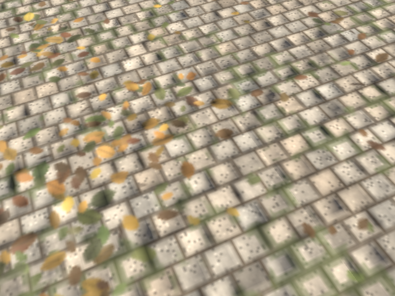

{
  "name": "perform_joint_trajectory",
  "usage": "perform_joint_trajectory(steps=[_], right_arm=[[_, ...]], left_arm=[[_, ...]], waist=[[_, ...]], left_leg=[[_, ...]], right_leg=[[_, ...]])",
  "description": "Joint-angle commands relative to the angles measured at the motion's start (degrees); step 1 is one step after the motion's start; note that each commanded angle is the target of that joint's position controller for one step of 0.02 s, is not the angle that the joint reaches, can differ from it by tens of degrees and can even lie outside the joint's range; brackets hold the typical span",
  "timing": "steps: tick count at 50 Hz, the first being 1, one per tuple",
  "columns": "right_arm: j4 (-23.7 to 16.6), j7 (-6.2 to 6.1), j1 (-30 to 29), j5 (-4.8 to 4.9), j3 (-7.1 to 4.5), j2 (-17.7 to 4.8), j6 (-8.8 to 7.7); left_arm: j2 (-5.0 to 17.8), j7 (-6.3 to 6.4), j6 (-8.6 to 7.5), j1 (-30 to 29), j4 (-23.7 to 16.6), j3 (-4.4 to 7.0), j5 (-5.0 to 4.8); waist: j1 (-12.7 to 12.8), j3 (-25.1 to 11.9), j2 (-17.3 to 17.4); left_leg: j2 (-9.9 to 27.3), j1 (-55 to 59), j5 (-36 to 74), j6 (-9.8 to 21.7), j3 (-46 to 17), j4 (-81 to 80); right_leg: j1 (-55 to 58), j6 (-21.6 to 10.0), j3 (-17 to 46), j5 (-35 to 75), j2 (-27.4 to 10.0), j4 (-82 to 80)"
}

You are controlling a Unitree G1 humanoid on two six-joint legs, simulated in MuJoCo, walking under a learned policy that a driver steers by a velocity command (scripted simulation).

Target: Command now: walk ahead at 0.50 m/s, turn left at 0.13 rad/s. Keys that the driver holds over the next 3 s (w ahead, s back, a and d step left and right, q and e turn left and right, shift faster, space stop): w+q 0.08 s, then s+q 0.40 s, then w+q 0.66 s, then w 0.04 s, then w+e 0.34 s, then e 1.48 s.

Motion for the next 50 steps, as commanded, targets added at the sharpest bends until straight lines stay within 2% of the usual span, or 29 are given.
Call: perform_joint_trajectory(steps=[1,4,8,10,12,13,14,15,16,17,18,19,20,22,24,27,28,30,32,34,35,36,37,38,39,40,42,45,50], right_arm=[[-1.22,0.39,1.03,0.33,-1.30,-3.76,0.54],[-2.05,0.50,-3.24,0.18,-1.25,-3.33,0.16],[-3.53,0.87,-8.37,-0.72,0.24,-0.30,-0.68],[-3.22,0.98,-5.87,-0.88,0.26,-0.72,-0.81],[-1.08,0.80,3.01,-1.16,-0.57,-3.13,-1.01],[0.31,0.51,8.87,-1.50,-1.42,-5.20,-1.57],[1.44,-0.13,14.26,-2.11,-2.27,-7.16,-2.45],[0.87,-0.78,12.42,-1.16,-3.47,-12.98,-2.62],[-0.01,-1.20,13.40,1.14,-4.35,-15.48,-1.97],[-2.16,-1.70,8.65,2.62,-4.19,-12.84,-0.84],[-3.51,-2.14,3.00,2.50,-3.19,-9.19,0.36],[-4.02,-2.36,-0.09,1.88,-2.33,-6.39,1.27],[-4.24,-2.58,-1.03,1.63,-2.09,-5.66,1.84],[-4.22,-2.22,-1.13,0.79,-2.30,-6.99,2.22],[-4.87,-1.96,-2.14,0.39,-2.85,-8.75,2.47],[-5.77,-2.02,-3.87,0.40,-3.24,-8.85,3.36],[-5.93,-2.07,-3.95,0.48,-3.58,-9.50,3.72],[-5.87,-1.93,-3.06,0.21,-4.24,-10.48,4.12],[-5.70,-1.71,-2.77,-0.03,-4.84,-11.08,4.20],[-6.27,-1.34,-5.07,-0.12,-5.09,-10.44,4.40],[-7.02,-1.10,-7.31,-0.14,-5.14,-9.72,4.60],[-8.40,-1.13,-11.77,0.02,-5.10,-8.72,4.81],[-8.97,-1.66,-12.29,0.58,-4.64,-5.60,4.78],[-9.17,-2.14,-6.58,1.28,-3.01,0.48,4.12],[-9.75,-1.51,-8.93,0.25,-4.03,-5.35,3.20],[-9.30,-0.33,-7.86,-0.23,-4.84,-8.00,2.87],[-6.48,1.36,-1.79,-1.27,-4.94,-8.29,2.74],[-7.85,2.37,-5.69,-1.34,-3.94,-6.34,3.20],[-9.54,2.83,-13.66,-1.30,-3.04,-5.19,2.76]], left_arm=[[6.98,0.31,-1.73,2.80,-1.29,1.59,-0.08],[6.16,0.62,-2.11,3.57,-0.26,1.08,-0.24],[5.10,2.16,-2.04,4.35,1.50,0.09,-0.73],[6.47,3.03,-1.59,5.72,2.61,0.31,-0.68],[8.57,4.02,-0.81,3.91,2.38,1.13,-0.55],[9.26,4.16,-0.41,2.24,1.69,1.43,-0.56],[9.99,3.84,-0.27,-1.23,0.36,1.73,-1.49],[3.31,3.21,-0.33,3.41,-1.97,0.23,-0.81],[3.18,3.22,0.85,8.91,-1.65,0.12,-1.61],[5.67,3.20,1.56,6.22,-1.62,0.18,-0.32],[6.50,3.09,1.98,1.99,-2.62,0.41,0.00],[6.78,3.17,2.50,-0.68,-3.18,0.64,0.66],[6.54,3.14,3.69,-0.71,-3.63,0.68,1.10],[4.97,3.22,6.03,0.99,-3.71,0.47,0.92],[4.42,3.40,7.16,1.09,-4.17,0.43,0.32],[5.05,2.70,7.56,-0.99,-5.34,0.68,1.25],[5.71,2.28,7.49,-1.96,-5.96,0.87,1.58],[6.61,1.87,6.94,-2.72,-6.28,1.06,1.20],[6.26,1.80,5.95,-1.91,-6.17,0.87,0.65],[5.95,2.01,4.94,2.37,-5.05,0.73,0.07],[6.25,2.37,4.49,6.71,-3.87,0.82,-0.14],[6.49,3.11,4.02,14.44,-1.46,1.02,-0.04],[9.19,4.40,3.48,17.32,0.28,1.76,0.03],[11.15,4.84,3.11,8.47,-3.35,1.52,0.09],[12.70,4.59,2.90,-0.77,-6.05,1.98,1.58],[11.77,4.18,2.23,-3.61,-6.23,1.96,1.19],[10.81,3.09,0.75,-5.72,-6.85,1.83,0.38],[9.25,2.24,-0.21,1.49,-4.99,1.68,0.54],[9.65,1.58,-1.00,11.26,-1.45,2.30,0.60]], waist=[[0.67,0.52,-4.72],[1.41,1.83,-5.06],[2.39,2.74,-5.02],[1.89,0.15,-6.85],[-1.59,-3.68,-9.14],[-4.26,-6.49,-8.71],[-8.60,-8.99,-4.87],[-2.99,-13.96,8.20],[-1.94,-24.12,7.62],[-2.60,-21.90,0.81],[-1.48,-13.61,-1.87],[-0.10,-8.51,-4.53],[0.81,-6.75,-3.57],[1.82,-7.56,-1.46],[2.05,-9.41,0.01],[1.46,-9.94,4.38],[1.00,-9.24,7.01],[0.25,-8.06,8.08],[0.39,-7.82,7.86],[2.35,-7.25,8.69],[4.40,-6.00,9.48],[8.99,-3.46,7.96],[9.79,0.02,-4.83],[3.71,-1.47,-18.28],[0.42,3.80,-10.12],[-2.49,4.51,-6.70],[-4.13,0.13,-7.80],[0.29,2.52,-8.49],[6.44,4.55,-8.99]], left_leg=[[-0.76,-4.85,6.52,0.17,-2.26,-2.48],[-2.26,-7.22,12.32,0.33,-2.08,-9.60],[-5.08,0.00,16.77,0.53,6.70,-23.63],[-7.89,4.35,14.31,1.56,8.92,-26.69],[-10.82,12.15,8.97,3.72,8.97,-28.27],[-11.08,18.17,10.68,5.37,6.98,-32.72],[-8.13,25.82,25.59,8.11,3.58,-41.87],[8.40,41.89,72.49,13.71,-12.49,-30.24],[18.08,48.45,88.62,24.42,-27.13,-31.28],[16.28,42.40,74.63,24.41,-24.19,-36.12],[12.62,33.77,59.51,22.27,-20.67,-39.13],[9.00,27.69,50.12,19.22,-18.45,-41.24],[6.37,22.92,45.96,17.40,-16.18,-42.36],[4.01,17.92,44.68,15.33,-14.12,-42.56],[3.06,16.62,40.52,13.91,-14.30,-42.68],[-1.34,13.82,-6.13,10.73,-17.91,-49.20],[-1.65,13.70,-16.20,10.35,-20.53,-51.64],[-0.65,14.26,-23.33,10.18,-24.17,-54.20],[-0.40,14.34,-25.15,9.50,-25.26,-54.69],[-1.89,10.60,-24.75,7.75,-24.06,-54.96],[-3.71,7.13,-23.13,5.56,-22.55,-55.59],[-7.62,1.09,-22.28,1.43,-19.17,-53.54],[-13.73,-7.05,-24.01,-2.01,-12.54,-37.24],[-16.79,-12.62,-18.98,-0.44,-5.83,-14.00],[-12.80,-15.08,-7.79,-0.22,-8.86,-10.36],[-11.47,-11.62,-1.89,0.12,-9.93,-5.91],[-11.29,-7.69,2.26,-0.82,-6.06,2.42],[-8.49,-12.97,3.84,-1.60,-4.07,5.85],[-6.44,-17.79,4.26,-2.51,-3.03,-4.68]], right_leg=[[2.10,-1.70,6.96,20.21,-15.86,-10.31],[4.59,-0.09,3.23,21.46,-15.51,-11.06],[5.00,1.78,-4.13,46.34,-14.20,-4.75],[8.30,2.84,-4.82,54.21,-14.54,1.66],[8.57,3.52,-4.70,61.33,-15.41,13.40],[7.02,3.80,-4.36,55.92,-15.34,23.00],[2.22,4.90,-6.19,39.60,-11.39,39.06],[-15.70,6.29,-5.96,-23.68,-2.96,57.19],[-23.26,7.70,4.38,-28.01,0.53,69.99],[-24.44,7.90,7.83,-21.32,-3.22,69.44],[-25.67,8.06,7.69,-18.05,-4.83,65.99],[-26.18,8.38,7.66,-16.25,-5.97,62.12],[-24.37,8.77,7.85,-15.04,-6.46,58.53],[-20.30,9.28,6.97,-13.96,-4.95,55.47],[-19.54,9.45,6.94,-13.21,-4.17,53.57],[-19.31,9.80,6.70,-9.44,-5.60,44.60],[-19.40,10.30,5.96,-10.32,-5.37,41.78],[-18.34,10.57,5.12,-12.70,-4.78,36.69],[-14.55,9.53,4.33,-15.22,-3.72,30.63],[-5.72,7.24,2.78,-18.63,-1.57,21.85],[0.58,5.61,1.14,-19.11,-0.03,14.75],[9.67,3.63,-1.22,-14.36,0.68,2.24],[14.60,2.67,5.94,-17.68,-6.36,-8.81],[11.12,0.86,31.23,-32.08,-28.03,-10.86],[-2.67,-2.66,38.62,-38.01,-29.87,-15.97],[-5.61,-2.07,33.31,-34.48,-26.53,-15.03],[-3.88,0.75,21.33,-25.17,-20.03,-13.09],[-0.34,0.13,15.26,-22.42,-18.60,-12.87],[11.06,-0.51,9.45,-9.53,-20.20,-11.52]])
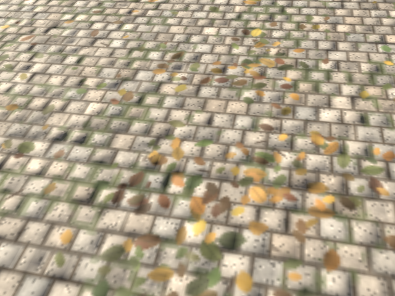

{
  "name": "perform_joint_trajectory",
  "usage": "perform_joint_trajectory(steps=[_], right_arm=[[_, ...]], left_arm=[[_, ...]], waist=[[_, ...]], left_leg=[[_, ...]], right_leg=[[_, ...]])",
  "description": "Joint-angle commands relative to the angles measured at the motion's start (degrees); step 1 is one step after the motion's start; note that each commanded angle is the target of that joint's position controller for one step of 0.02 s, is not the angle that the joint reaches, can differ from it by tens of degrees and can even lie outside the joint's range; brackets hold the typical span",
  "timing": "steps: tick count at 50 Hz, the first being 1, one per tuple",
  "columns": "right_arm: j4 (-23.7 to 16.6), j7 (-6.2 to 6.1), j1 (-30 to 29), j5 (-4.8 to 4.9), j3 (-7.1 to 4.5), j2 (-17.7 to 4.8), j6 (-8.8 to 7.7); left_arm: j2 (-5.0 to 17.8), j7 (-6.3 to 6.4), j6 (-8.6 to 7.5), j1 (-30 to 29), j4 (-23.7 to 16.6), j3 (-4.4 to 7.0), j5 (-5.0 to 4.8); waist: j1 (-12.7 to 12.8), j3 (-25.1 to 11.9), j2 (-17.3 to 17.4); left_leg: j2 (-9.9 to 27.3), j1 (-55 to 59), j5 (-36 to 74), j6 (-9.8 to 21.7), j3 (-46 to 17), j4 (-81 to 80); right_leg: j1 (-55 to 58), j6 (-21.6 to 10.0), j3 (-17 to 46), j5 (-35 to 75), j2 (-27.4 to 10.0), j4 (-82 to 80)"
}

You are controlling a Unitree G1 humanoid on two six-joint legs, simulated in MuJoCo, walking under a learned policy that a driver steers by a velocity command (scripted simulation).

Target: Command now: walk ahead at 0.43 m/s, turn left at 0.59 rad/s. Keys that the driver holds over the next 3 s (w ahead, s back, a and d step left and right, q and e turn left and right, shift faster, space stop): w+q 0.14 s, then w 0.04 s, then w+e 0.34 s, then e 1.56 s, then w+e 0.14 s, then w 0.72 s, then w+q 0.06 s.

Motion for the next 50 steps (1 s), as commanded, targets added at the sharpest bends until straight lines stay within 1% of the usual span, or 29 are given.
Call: perform_joint_trajectory(steps=[1,5,8,10,11,12,13,14,15,16,17,18,20,23,26,27,31,33,35,36,37,38,39,40,41,42,43,46,50], right_arm=[[-6.17,0.57,-11.52,0.05,0.21,-2.13,-1.29],[-8.58,1.65,-16.92,0.15,1.43,-0.39,-2.00],[-9.53,1.66,-17.31,-0.25,2.01,0.12,-2.27],[-7.31,0.49,-9.72,-0.22,1.59,-0.27,-2.90],[-3.69,-0.44,0.81,-0.33,0.98,-0.92,-3.72],[-0.50,-1.59,10.73,-1.01,-0.12,-3.94,-4.33],[-0.03,-2.81,15.62,-1.12,-1.28,-10.92,-4.82],[0.06,-3.62,17.53,0.51,-1.88,-12.75,-4.45],[1.24,-4.08,12.48,0.64,-1.26,-10.78,-4.53],[1.33,-4.09,8.70,0.67,-0.05,-6.65,-5.06],[1.30,-3.99,5.22,0.65,0.89,-3.67,-5.64],[1.51,-4.05,3.21,1.17,1.64,-1.62,-6.15],[2.46,-4.05,3.75,1.36,2.16,-0.43,-7.44],[4.32,-4.20,5.84,1.66,2.00,-1.21,-8.52],[5.71,-4.40,7.64,1.52,2.52,0.07,-8.79],[5.98,-4.60,7.31,1.64,2.75,0.35,-8.83],[8.01,-5.95,10.18,2.21,2.84,-1.31,-8.61],[8.47,-6.77,10.10,2.17,2.36,-3.19,-8.13],[7.85,-7.44,8.13,1.97,1.68,-4.96,-7.23],[7.05,-7.27,6.29,2.31,1.49,-5.32,-6.78],[5.88,-6.69,6.47,2.78,1.41,-4.84,-6.73],[3.91,-6.28,14.55,3.11,2.45,1.46,-6.39],[3.61,-6.06,13.34,2.00,2.39,-1.49,-5.86],[2.85,-5.97,9.85,1.90,2.42,-1.77,-5.56],[2.37,-5.94,7.12,1.45,2.27,-2.14,-5.36],[1.48,-5.97,5.11,0.84,2.09,-2.34,-4.60],[1.72,-6.03,6.27,0.25,2.13,-1.94,-3.27],[1.72,-6.11,7.72,0.49,2.53,0.05,-1.29],[-0.28,-6.41,2.87,0.74,2.13,-1.13,-0.54]], left_arm=[[7.96,-0.20,-1.07,4.57,-0.72,1.97,-0.01],[7.53,-0.25,-1.34,4.59,0.62,1.83,0.06],[8.01,0.01,-0.75,5.02,2.36,1.86,-0.17],[8.66,0.01,-0.44,5.10,3.79,1.62,-0.56],[8.62,-0.04,-0.29,4.58,4.38,1.23,-0.99],[7.48,-0.25,-0.48,3.56,3.52,0.61,-1.30],[-0.74,-1.68,-0.77,4.73,-0.42,-1.45,-2.15],[6.23,-1.25,-0.73,0.91,-0.46,0.67,-2.06],[6.67,-1.16,-0.76,-3.41,-1.47,1.16,-2.49],[4.78,-1.40,-1.29,-3.80,-1.01,0.53,-2.55],[4.31,-1.57,-0.92,-2.45,0.59,0.75,-1.94],[3.66,-1.79,0.17,0.15,1.97,0.77,-0.73],[2.29,-2.52,1.72,2.04,3.40,0.96,-0.25],[0.84,-3.32,2.38,-2.68,2.24,1.06,-0.30],[0.47,-3.75,2.21,-9.92,-0.13,0.82,-0.33],[0.02,-3.89,1.99,-11.92,-0.88,0.54,-0.23],[-1.87,-4.44,1.52,-17.95,-3.15,-0.84,0.30],[-0.38,-4.24,1.57,-14.08,-2.47,-0.46,0.69],[2.32,-3.68,1.32,-5.42,-0.43,0.57,1.09],[4.01,-3.18,0.67,0.32,1.17,1.40,1.52],[8.15,-2.26,0.08,3.12,1.55,2.71,1.51],[13.96,-1.67,0.82,-0.52,-0.01,4.23,0.52],[14.15,-1.72,1.40,0.61,-1.22,4.65,-2.39],[11.32,-1.00,2.27,-5.26,-2.76,4.18,-2.48],[7.33,-0.61,3.01,-9.07,-3.17,2.97,-2.30],[5.35,-0.42,3.31,-10.54,-3.07,2.36,-2.11],[4.73,-0.36,3.44,-11.08,-3.17,2.18,-1.85],[7.19,-1.04,2.89,-11.39,-3.42,2.83,-0.72],[8.43,-1.05,3.66,-10.54,-4.07,3.50,-0.72]], waist=[[3.58,10.74,-9.88],[4.41,11.41,-11.02],[3.30,10.70,-12.00],[-1.20,6.18,-11.91],[-6.50,0.39,-9.67],[-11.11,-6.21,-6.68],[-10.50,-15.19,9.64],[-12.65,-17.85,4.82],[-9.93,-8.11,2.09],[-7.56,-1.67,0.73],[-5.03,1.47,-0.18],[-2.86,2.95,1.84],[-1.57,3.57,2.14],[-1.33,6.41,2.13],[-2.29,8.85,1.85],[-2.16,9.79,1.27],[-3.65,9.09,0.97],[-1.96,6.04,2.56],[1.70,1.25,3.74],[4.72,-1.82,2.23],[6.07,-5.04,-4.38],[-1.43,-12.10,-16.81],[1.70,-20.07,-7.82],[0.41,-12.77,-4.09],[-1.53,-3.78,-1.19],[-2.93,0.17,-0.50],[-3.86,1.27,-1.15],[-4.79,-0.85,-2.91],[-2.80,-1.70,-6.60]], left_leg=[[1.03,-14.06,0.00,-0.44,2.26,-6.67],[2.58,-8.17,-1.20,1.12,8.59,-17.39],[0.92,0.15,-6.53,4.71,12.71,-24.41],[-3.63,14.11,-8.26,8.16,14.41,-28.17],[-5.43,27.95,-3.34,9.85,13.70,-33.00],[0.37,44.89,-5.31,11.22,6.18,-34.12],[22.93,62.90,-12.56,16.78,-23.46,-38.54],[26.71,58.46,-3.91,18.60,-34.88,-44.92],[23.37,51.68,3.36,16.74,-22.20,-43.75],[20.53,42.52,9.78,14.77,-14.06,-45.18],[17.36,37.15,11.62,12.02,-8.14,-47.02],[15.12,33.08,12.95,10.60,-3.80,-48.72],[13.69,30.76,16.80,9.76,0.41,-50.74],[13.03,30.67,18.89,8.91,5.71,-53.48],[12.01,31.34,21.23,8.26,10.01,-54.62],[11.56,30.92,26.67,7.93,12.04,-53.82],[11.70,33.51,42.77,6.49,16.71,-48.63],[12.38,36.89,53.88,5.28,17.58,-41.08],[13.18,36.85,57.93,4.78,17.37,-27.60],[12.10,34.45,49.06,4.52,17.29,-16.00],[6.65,26.55,23.44,2.88,18.67,2.33],[-3.25,7.14,-28.02,0.09,14.10,24.19],[-2.17,3.57,-23.74,-0.06,3.35,27.38],[0.83,1.83,-19.32,0.02,2.19,25.62],[2.77,1.77,-17.21,-0.12,2.80,19.69],[4.01,2.97,-16.49,-0.44,2.38,14.54],[4.14,6.44,-15.39,-0.81,2.80,10.90],[3.04,10.32,-12.64,-1.49,3.77,4.53],[3.03,7.14,-10.13,-2.41,2.78,-3.12]], right_leg=[[6.38,-6.34,9.56,-2.41,-13.44,-8.38],[6.05,-6.28,3.14,10.54,-14.43,-6.07],[5.43,-5.49,-0.76,23.42,-14.93,-1.74],[3.20,-5.29,-3.07,48.08,-15.02,8.56],[-0.64,-4.40,-5.40,51.98,-13.87,19.24],[-12.15,-3.39,-5.78,38.47,-12.17,32.17],[-33.18,-0.49,-4.66,-10.84,-3.89,52.78],[-35.49,-1.36,6.01,-13.66,0.10,61.62],[-38.28,-2.37,9.04,-8.32,-2.47,62.82],[-36.37,-2.72,9.18,-4.67,-3.89,58.69],[-33.58,-2.70,9.16,-2.79,-5.03,54.73],[-30.59,-2.27,8.80,-1.81,-5.32,52.64],[-28.80,-1.98,8.50,-0.09,-4.23,51.74],[-34.38,-1.63,8.01,5.36,-4.11,49.66],[-38.44,-1.36,6.71,12.26,-3.69,42.76],[-37.58,-1.25,5.42,14.33,-3.15,38.51],[-30.06,-2.23,-1.85,18.40,0.05,23.70],[-25.06,-3.96,-3.28,14.64,3.16,22.05],[-16.36,-6.68,-2.16,10.25,5.64,20.36],[-9.19,-8.38,-0.39,14.28,6.07,14.26],[-0.42,-11.52,6.98,34.51,-0.61,11.60],[16.52,-21.89,29.32,76.44,-18.36,19.14],[17.00,-26.83,34.87,69.61,-20.68,13.42],[8.69,-25.49,31.89,51.02,-19.09,9.32],[-1.61,-22.06,28.60,39.63,-15.74,5.33],[-7.52,-19.25,25.87,34.57,-12.58,3.40],[-12.30,-17.56,23.55,31.45,-10.41,2.08],[-16.35,-15.27,20.75,30.17,-6.69,2.16],[-14.59,-12.75,24.08,13.44,-5.09,1.02]])
Over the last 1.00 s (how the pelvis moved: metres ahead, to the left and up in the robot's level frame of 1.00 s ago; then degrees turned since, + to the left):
0.23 0.01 0.00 33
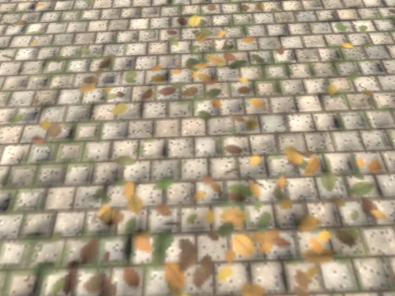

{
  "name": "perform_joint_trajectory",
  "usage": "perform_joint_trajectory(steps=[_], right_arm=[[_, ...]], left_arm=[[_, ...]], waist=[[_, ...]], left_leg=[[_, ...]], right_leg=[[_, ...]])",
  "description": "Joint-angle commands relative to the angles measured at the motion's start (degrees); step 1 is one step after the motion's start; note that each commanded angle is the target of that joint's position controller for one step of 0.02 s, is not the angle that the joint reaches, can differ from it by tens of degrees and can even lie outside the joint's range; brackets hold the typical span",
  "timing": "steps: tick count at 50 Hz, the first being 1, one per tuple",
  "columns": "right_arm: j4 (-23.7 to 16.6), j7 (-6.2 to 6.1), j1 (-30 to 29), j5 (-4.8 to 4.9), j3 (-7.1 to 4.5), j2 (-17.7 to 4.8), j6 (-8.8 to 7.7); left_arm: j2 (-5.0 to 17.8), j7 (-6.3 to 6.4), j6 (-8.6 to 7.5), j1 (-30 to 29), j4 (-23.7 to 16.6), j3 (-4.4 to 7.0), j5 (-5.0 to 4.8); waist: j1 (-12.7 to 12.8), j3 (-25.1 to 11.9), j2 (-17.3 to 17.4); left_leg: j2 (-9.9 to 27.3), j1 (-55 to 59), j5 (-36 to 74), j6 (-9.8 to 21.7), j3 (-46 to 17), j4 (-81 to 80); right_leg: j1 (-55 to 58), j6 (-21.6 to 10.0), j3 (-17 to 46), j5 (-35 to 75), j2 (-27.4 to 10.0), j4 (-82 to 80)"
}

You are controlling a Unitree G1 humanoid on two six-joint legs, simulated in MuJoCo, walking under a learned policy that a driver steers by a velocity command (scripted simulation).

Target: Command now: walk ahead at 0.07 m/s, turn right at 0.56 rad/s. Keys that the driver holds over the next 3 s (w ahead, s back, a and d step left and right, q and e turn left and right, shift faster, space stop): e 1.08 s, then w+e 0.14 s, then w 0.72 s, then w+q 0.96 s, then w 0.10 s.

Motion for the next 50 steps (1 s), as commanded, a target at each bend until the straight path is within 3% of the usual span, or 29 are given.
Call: perform_joint_trajectory(steps=[1,4,9,11,13,14,15,16,17,18,19,20,22,27,32,36,37,38,39,40,41,42,43,44,45,47,50], right_arm=[[-1.81,-0.36,4.87,0.14,-1.46,-5.18,0.94],[-3.15,-0.55,1.56,0.50,-1.55,-5.59,1.03],[-4.12,-0.98,1.13,1.54,-1.26,-5.76,-0.06],[-4.06,-1.16,3.33,2.07,-1.17,-5.98,-0.67],[-3.23,-1.51,7.87,2.22,-1.11,-5.92,-1.38],[-2.88,-1.89,9.73,1.68,-1.59,-7.78,-1.82],[-4.18,-2.32,7.49,0.71,-2.46,-12.70,-1.75],[-6.48,-1.96,1.61,0.01,-3.01,-15.97,-1.34],[-6.15,-1.58,2.83,-0.03,-2.48,-12.64,-1.25],[-6.40,-1.28,1.01,0.62,-1.51,-9.31,-1.37],[-6.80,-1.05,-0.28,0.72,-1.20,-8.30,-1.38],[-7.16,-1.19,-0.50,0.74,-1.18,-8.26,-1.37],[-7.15,-1.01,1.82,0.48,-1.19,-8.08,-1.23],[-5.35,-0.79,8.05,0.45,-2.38,-10.07,-1.10],[-5.21,0.34,6.56,0.20,-3.15,-11.51,-1.21],[-4.61,1.04,6.05,0.55,-3.81,-12.99,-0.78],[-4.51,1.05,5.31,1.07,-3.88,-13.08,-0.54],[-3.94,1.12,6.33,1.21,-3.90,-12.67,-0.33],[-4.78,1.37,8.55,0.72,-3.24,-9.81,0.07],[-8.90,0.70,5.30,0.27,-1.95,-6.27,0.89],[-7.83,0.33,3.37,0.04,-2.57,-9.06,1.82],[-7.79,0.34,4.10,1.00,-2.32,-8.15,1.93],[-6.79,0.46,3.92,1.25,-2.66,-9.36,1.57],[-6.58,0.64,3.96,0.67,-3.14,-10.44,1.34],[-5.54,1.01,5.50,0.14,-3.22,-10.77,1.31],[-5.37,1.47,6.15,0.37,-3.14,-9.96,1.61],[-6.16,1.28,4.34,0.56,-2.87,-8.84,2.08]], left_arm=[[8.77,0.27,0.11,1.20,-3.71,2.36,0.07],[9.05,0.40,0.91,2.09,-4.07,2.72,0.23],[9.31,0.14,1.37,1.93,-4.63,3.12,0.81],[9.35,-0.09,1.57,0.95,-4.90,3.20,0.73],[9.04,-0.16,1.91,-1.14,-5.23,3.12,0.04],[7.87,0.06,1.90,-1.55,-5.67,2.77,-0.64],[3.44,0.27,1.75,2.60,-5.83,1.76,-1.01],[6.36,0.76,1.46,1.54,-6.20,2.58,-0.28],[9.92,0.64,1.40,0.53,-5.83,3.40,1.40],[9.62,0.20,1.57,1.70,-4.88,3.62,1.23],[8.86,-0.17,2.11,3.26,-3.95,3.50,1.06],[8.50,-0.75,2.65,4.12,-3.55,3.37,0.93],[7.99,-1.54,3.23,2.99,-3.85,2.92,0.37],[6.51,-2.26,3.96,-2.94,-6.35,1.72,-0.08],[5.15,-2.71,4.09,-5.13,-8.35,0.61,-0.55],[5.51,-2.52,3.54,-4.42,-9.47,0.48,-0.85],[5.32,-2.29,3.12,-2.87,-9.18,0.45,-0.44],[6.17,-1.70,2.38,-0.91,-8.61,0.61,0.29],[11.80,-0.98,1.42,1.03,-8.68,1.81,1.20],[19.19,-0.85,1.20,2.77,-9.59,3.56,-0.03],[15.58,-0.80,1.13,6.96,-8.02,3.07,-0.83],[13.91,-0.37,1.33,3.84,-8.35,2.49,-0.76],[11.12,-0.03,1.71,-0.99,-9.01,1.69,-0.54],[9.94,0.45,1.81,-4.07,-9.72,1.26,-0.78],[9.24,0.51,1.87,-4.26,-9.79,0.96,-0.64],[10.25,0.26,1.55,-2.24,-9.39,1.27,-0.78],[11.08,0.11,1.23,-0.02,-8.80,1.67,-0.59]], waist=[[-0.78,-9.36,-5.82],[0.70,-8.20,-7.03],[0.99,-8.19,-8.29],[0.03,-8.58,-8.94],[-2.78,-8.37,-8.28],[-3.57,-8.04,-5.58],[-0.33,-8.68,6.23],[-0.27,-4.10,12.05],[-0.24,-4.18,6.15],[1.24,-4.36,3.65],[1.97,-4.41,3.75],[1.98,-5.41,6.06],[0.28,-5.96,6.78],[-3.68,-5.93,7.93],[-3.64,-6.26,9.02],[-2.94,-7.03,9.85],[-1.39,-7.35,8.40],[-0.01,-8.15,4.39],[-0.03,-8.97,-9.57],[0.53,-7.56,-17.72],[2.79,-8.00,-8.23],[1.00,-6.86,-10.56],[-0.96,-3.70,-7.92],[-1.93,-3.49,-9.21],[-2.27,-4.97,-9.11],[-2.15,-6.98,-6.42],[-1.13,-6.15,-6.83]], left_leg=[[-1.16,2.79,2.13,-0.84,1.09,-3.51],[-1.80,1.45,1.67,-0.90,0.08,-8.08],[-4.81,6.36,-1.99,0.90,-0.36,-16.41],[-6.25,10.90,-3.16,2.16,-0.28,-22.17],[-6.94,19.52,1.62,3.45,0.37,-34.96],[-3.25,25.62,4.31,4.40,-2.42,-43.71],[10.70,29.92,-0.66,7.58,-15.64,-49.77],[19.53,23.96,7.91,13.53,-26.32,-51.21],[19.02,21.86,18.76,15.94,-21.61,-47.87],[15.11,21.67,24.99,14.86,-15.11,-45.81],[11.54,22.56,29.42,13.28,-9.22,-44.41],[9.72,24.80,32.55,12.63,-5.85,-43.32],[8.73,28.03,39.01,12.82,-2.07,-41.65],[11.44,35.36,40.81,14.39,-0.82,-40.29],[12.96,30.37,38.79,14.32,3.04,-39.26],[14.04,28.11,36.74,12.64,4.64,-35.36],[13.46,25.99,33.44,10.85,6.31,-32.18],[12.20,21.80,26.46,7.65,8.66,-26.81],[7.12,10.31,6.98,3.53,13.34,-12.65],[-2.88,-1.82,-17.43,0.74,10.96,-4.24],[-0.72,-1.18,-16.14,0.74,4.23,2.97],[-0.83,-1.72,-12.45,0.83,3.21,4.39],[0.50,-1.38,-6.39,0.78,1.91,1.99],[0.30,-0.60,-3.04,0.69,2.24,0.64],[-0.49,1.00,-1.35,0.27,2.87,1.53],[-1.29,1.60,0.04,-0.14,2.75,1.32],[-1.70,-0.01,0.30,-0.43,2.11,-2.53]], right_leg=[[4.69,-6.12,17.96,-2.27,-14.28,-9.42],[6.51,-5.48,22.34,-11.89,-14.35,-10.14],[8.26,-5.08,26.88,-5.25,-14.43,-7.51],[8.16,-4.37,28.79,0.37,-14.19,-6.24],[5.10,-1.52,28.76,-0.10,-12.00,-4.30],[0.58,1.67,26.53,-7.21,-8.92,-1.57],[-5.08,5.33,17.19,-21.52,-2.23,10.22],[-13.95,6.85,5.29,-27.58,4.44,21.40],[-11.10,7.57,5.86,-26.21,-0.94,30.81],[-10.08,7.77,5.73,-23.38,-1.37,34.72],[-9.95,8.37,5.10,-20.85,-1.43,38.65],[-10.99,8.97,4.19,-19.42,-1.62,42.06],[-12.66,10.45,2.38,-18.84,-2.36,43.46],[-14.41,11.85,0.32,-19.48,-4.81,34.71],[-4.36,9.70,-3.56,-20.87,-6.74,22.86],[2.94,7.03,-6.19,-19.31,-6.10,11.99],[7.03,6.11,-6.48,-14.56,-5.62,5.27],[13.09,5.19,-3.96,-7.19,-5.80,-2.75],[21.15,2.62,13.18,-0.23,-17.51,-9.28],[19.40,-7.21,30.65,21.08,-31.13,-7.75],[20.09,-10.20,24.55,29.91,-28.97,-4.14],[17.37,-10.56,21.52,23.37,-26.49,-5.08],[14.49,-7.44,17.56,15.42,-21.48,-6.88],[13.97,-5.36,15.57,13.59,-18.37,-7.00],[14.15,-5.01,14.25,17.69,-16.84,-6.41],[15.07,-4.95,14.53,18.09,-16.51,-6.04],[15.54,-5.33,17.50,12.10,-16.35,-6.63]])
Over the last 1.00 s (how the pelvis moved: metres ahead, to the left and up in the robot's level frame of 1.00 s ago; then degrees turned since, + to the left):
0.41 0.09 -0.02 -12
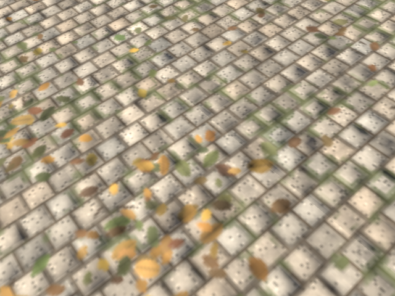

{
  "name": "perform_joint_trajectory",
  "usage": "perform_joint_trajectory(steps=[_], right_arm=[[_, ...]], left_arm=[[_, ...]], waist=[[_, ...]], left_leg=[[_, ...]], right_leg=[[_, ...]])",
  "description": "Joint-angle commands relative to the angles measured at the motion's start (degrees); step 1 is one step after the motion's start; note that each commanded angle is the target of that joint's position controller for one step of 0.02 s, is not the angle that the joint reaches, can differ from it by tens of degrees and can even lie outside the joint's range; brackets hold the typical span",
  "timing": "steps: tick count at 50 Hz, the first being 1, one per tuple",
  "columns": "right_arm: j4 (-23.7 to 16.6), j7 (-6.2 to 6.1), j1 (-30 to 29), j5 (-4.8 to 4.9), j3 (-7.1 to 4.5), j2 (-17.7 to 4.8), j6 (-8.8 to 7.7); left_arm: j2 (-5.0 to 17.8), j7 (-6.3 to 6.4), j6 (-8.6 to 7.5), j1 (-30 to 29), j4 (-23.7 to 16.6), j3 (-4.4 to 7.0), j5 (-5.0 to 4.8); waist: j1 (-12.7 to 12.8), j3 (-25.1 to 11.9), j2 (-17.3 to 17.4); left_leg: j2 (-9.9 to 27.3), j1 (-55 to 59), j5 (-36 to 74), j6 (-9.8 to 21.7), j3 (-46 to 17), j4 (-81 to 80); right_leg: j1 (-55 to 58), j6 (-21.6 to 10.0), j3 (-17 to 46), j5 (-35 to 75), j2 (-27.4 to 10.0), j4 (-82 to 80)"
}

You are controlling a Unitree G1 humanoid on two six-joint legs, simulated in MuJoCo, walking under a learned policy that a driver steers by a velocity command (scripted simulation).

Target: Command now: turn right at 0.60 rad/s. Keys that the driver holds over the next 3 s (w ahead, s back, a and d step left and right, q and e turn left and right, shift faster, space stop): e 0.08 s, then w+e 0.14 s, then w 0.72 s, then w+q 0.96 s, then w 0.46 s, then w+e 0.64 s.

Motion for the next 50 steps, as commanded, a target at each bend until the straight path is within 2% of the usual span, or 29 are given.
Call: perform_joint_trajectory(steps=[1,4,5,7,10,12,14,15,16,17,18,19,20,22,25,29,32,35,36,37,38,39,40,41,42,43,45,48,50], right_arm=[[-3.83,-0.27,-0.67,0.00,-1.21,-4.51,-0.21],[-4.59,-0.55,-2.55,0.09,-1.10,-4.39,-0.35],[-4.79,-0.44,-2.78,-0.10,-1.01,-4.47,-0.58],[-5.33,-0.02,-4.63,-0.39,-0.84,-4.48,-1.15],[-5.95,0.25,-6.26,-0.15,-0.53,-4.39,-2.42],[-5.45,0.00,-4.10,0.42,-0.24,-3.97,-3.46],[-2.72,-0.85,3.65,0.67,0.11,-2.45,-4.57],[-1.65,-1.63,7.38,0.06,-0.46,-5.16,-5.25],[-2.17,-2.01,10.75,-0.76,-1.10,-10.33,-5.72],[-0.83,-1.64,9.21,-1.42,-2.38,-13.85,-5.58],[-0.45,-1.06,7.20,-0.86,-1.74,-10.26,-5.76],[-0.62,-0.48,4.59,-0.14,-0.96,-7.03,-6.18],[-0.70,-0.13,3.55,0.01,-0.62,-5.78,-6.58],[0.73,0.13,5.73,0.16,-0.24,-4.43,-7.59],[3.32,0.81,9.99,0.63,-0.48,-4.28,-8.58],[6.18,1.09,14.10,0.81,-0.17,-3.05,-8.66],[8.18,0.88,16.72,0.51,-0.37,-4.46,-8.65],[9.38,0.55,16.30,0.52,-0.46,-5.67,-8.35],[9.78,0.45,16.08,0.64,-0.46,-6.01,-8.24],[10.13,0.38,15.64,0.97,-0.32,-5.99,-8.00],[9.35,0.42,15.01,1.23,0.11,-5.12,-8.08],[6.29,0.96,17.75,2.28,1.79,1.72,-8.18],[7.13,0.54,17.91,1.36,0.39,-2.76,-7.81],[6.19,0.53,13.10,0.68,-0.34,-4.66,-7.57],[5.73,1.04,10.66,0.65,0.20,-3.01,-7.95],[6.16,1.35,10.20,0.58,0.32,-1.90,-7.75],[7.53,2.11,12.29,-0.66,0.59,-0.54,-6.38],[6.83,2.88,9.35,-0.78,0.51,0.11,-5.39],[5.42,3.05,4.22,-0.48,0.50,0.17,-5.16]], left_arm=[[9.62,0.23,-0.81,1.90,-2.74,2.65,0.24],[10.16,0.25,-0.74,3.61,-2.52,2.94,0.66],[10.45,0.18,-0.72,4.77,-2.33,3.12,0.78],[10.44,-0.15,-0.69,5.26,-2.30,3.21,1.27],[10.77,-0.62,-0.96,5.28,-2.23,3.45,1.70],[10.67,-0.79,-1.32,4.20,-2.16,3.49,1.74],[8.98,-0.37,-1.57,0.60,-2.51,3.01,1.17],[5.89,0.03,-2.15,0.87,-2.72,2.16,0.84],[0.24,0.08,-2.92,2.41,-3.83,0.46,0.18],[5.51,0.34,-3.34,-0.23,-4.25,1.45,1.69],[6.78,0.05,-3.67,0.23,-3.57,1.82,2.16],[6.81,-0.76,-3.94,2.00,-1.86,1.77,2.02],[6.63,-1.45,-4.00,3.46,-0.57,1.76,2.05],[5.84,-2.36,-4.04,2.85,0.15,1.47,2.63],[4.58,-2.68,-4.08,-2.18,-1.06,0.75,2.61],[2.06,-3.17,-4.16,-11.62,-3.54,-0.88,2.61],[1.03,-3.52,-4.39,-15.99,-4.89,-1.76,1.96],[2.48,-2.54,-4.63,-12.78,-3.93,-1.41,1.79],[3.46,-1.93,-4.84,-8.27,-2.37,-0.91,1.84],[4.66,-1.24,-5.37,0.10,0.52,-0.25,2.09],[7.45,-0.38,-5.96,9.29,3.03,0.77,3.00],[13.29,0.46,-6.00,16.11,3.59,2.16,4.20],[12.77,0.23,-5.44,15.61,4.32,2.22,1.99],[9.70,0.10,-5.27,9.60,4.33,1.53,0.98],[6.21,-0.13,-5.66,5.40,3.83,0.69,0.88],[4.25,-0.23,-6.13,3.23,3.94,0.13,1.09],[2.62,-0.08,-6.99,2.99,5.12,-0.46,0.91],[3.65,-0.14,-8.18,5.84,7.32,-0.11,0.40],[3.44,-0.06,-8.36,7.76,8.50,-0.13,0.63]], waist=[[1.19,-5.28,-8.93],[2.10,-5.00,-9.27],[2.55,-6.21,-8.95],[3.25,-5.29,-9.54],[3.32,-3.46,-9.87],[1.67,-3.37,-9.47],[-3.79,-2.80,-7.16],[-5.25,-3.47,-1.26],[-5.43,-7.67,9.94],[-4.25,-0.26,5.80],[-1.70,3.80,2.52],[-0.05,4.61,2.05],[0.60,3.39,3.63],[-0.08,1.23,4.70],[-1.40,1.23,3.71],[-3.89,1.71,3.85],[-4.74,1.65,4.48],[-1.87,0.25,4.76],[0.45,-2.29,4.43],[4.47,-6.90,2.71],[8.39,-12.67,0.84],[8.18,-21.90,-11.97],[7.65,-22.78,-12.64],[4.88,-12.11,-8.08],[3.45,-6.68,-6.49],[1.50,-4.08,-6.15],[-0.96,-2.90,-7.27],[-1.65,-1.64,-6.39],[-0.60,0.18,-5.90]], left_leg=[[-0.48,-5.00,0.65,-0.40,-0.86,-2.46],[-1.20,-4.72,-0.25,-0.18,-1.60,-6.52],[-1.45,-3.90,-0.64,-0.01,-1.64,-7.84],[-2.08,-3.02,-1.24,0.52,-1.76,-11.16],[-3.66,0.64,-3.39,1.63,-2.01,-17.05],[-4.58,7.53,-3.56,3.00,-1.93,-22.84],[-4.50,24.91,5.36,4.96,-0.55,-37.22],[1.29,34.25,0.50,5.86,-6.45,-41.28],[17.09,38.32,-19.62,9.34,-27.75,-49.96],[20.24,29.21,-28.00,13.16,-38.95,-53.72],[18.87,25.53,-26.71,14.02,-35.61,-53.01],[14.95,24.76,-20.96,12.63,-29.16,-52.72],[11.82,24.95,-14.28,11.38,-23.36,-52.66],[9.08,25.76,-3.31,11.40,-16.70,-52.36],[8.91,28.52,7.23,12.73,-12.80,-52.47],[7.73,29.02,21.13,13.24,-7.87,-51.83],[8.70,28.25,30.32,12.84,-6.02,-50.11],[10.73,28.70,44.96,11.75,-5.01,-45.20],[10.41,29.17,54.22,10.94,-3.94,-39.56],[8.63,27.38,57.76,9.74,-1.53,-29.69],[6.75,18.15,46.66,8.75,-0.10,-17.18],[-0.18,0.66,13.07,6.30,3.62,3.84],[-4.69,-5.84,-7.38,6.95,-0.92,12.82],[-0.71,-9.25,-2.28,7.68,-2.68,14.13],[1.23,-8.32,1.99,7.80,-2.18,11.37],[2.89,-5.95,4.06,7.61,-1.57,8.15],[3.85,-1.75,5.47,6.39,-0.65,5.15],[4.20,-5.00,8.74,5.19,0.79,2.84],[4.38,-9.17,12.94,4.66,0.42,0.07]], right_leg=[[7.38,-8.21,15.37,16.77,-13.66,-6.22],[7.03,-8.88,18.98,12.88,-13.86,-5.93],[7.02,-9.37,20.63,5.11,-13.61,-6.84],[5.22,-10.11,24.39,-12.60,-12.81,-9.40],[2.33,-10.49,28.51,-20.16,-12.22,-10.06],[-1.18,-9.62,29.31,-20.04,-11.50,-9.08],[-12.09,-5.71,25.48,-22.07,-6.99,-4.78],[-20.60,-2.37,20.02,-25.40,-3.00,3.54],[-25.24,0.88,8.05,-24.26,4.50,21.57],[-31.40,0.82,6.48,-18.76,4.15,28.32],[-31.52,0.77,7.98,-13.72,0.51,31.44],[-30.28,1.43,7.18,-9.83,-0.58,32.07],[-28.73,2.18,5.89,-7.04,-0.83,32.67],[-27.91,3.04,3.81,-2.72,-1.45,34.90],[-31.60,4.05,0.86,0.79,-3.70,33.46],[-30.01,5.36,-6.37,4.00,-6.76,22.44],[-23.32,4.15,-9.38,3.49,-6.05,13.71],[-13.58,0.90,-10.43,1.41,-3.69,8.70],[-7.28,-0.33,-10.64,0.68,-2.01,6.66],[3.46,-1.98,-10.78,2.67,-0.84,2.91],[17.93,-4.02,-4.63,-0.01,-6.93,2.49],[34.32,-9.07,21.23,-12.13,-25.98,-0.27],[30.83,-12.22,37.43,-11.62,-30.36,-8.36],[23.03,-10.66,27.75,-11.26,-26.65,-8.63],[15.13,-9.77,20.27,-5.43,-23.87,-10.47],[10.04,-7.88,14.62,-1.01,-20.50,-12.17],[4.73,-6.65,8.22,6.10,-17.05,-14.36],[4.74,-7.43,4.01,11.97,-16.35,-17.09],[5.50,-6.81,0.86,13.28,-15.96,-18.70]])
Over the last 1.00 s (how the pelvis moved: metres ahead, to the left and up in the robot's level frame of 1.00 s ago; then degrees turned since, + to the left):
0.01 0.03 0.01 -36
